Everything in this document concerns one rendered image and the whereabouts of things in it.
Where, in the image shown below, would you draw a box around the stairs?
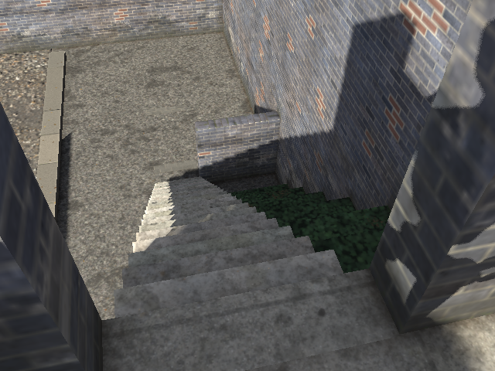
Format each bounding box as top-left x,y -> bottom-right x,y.
114,176 -> 343,318

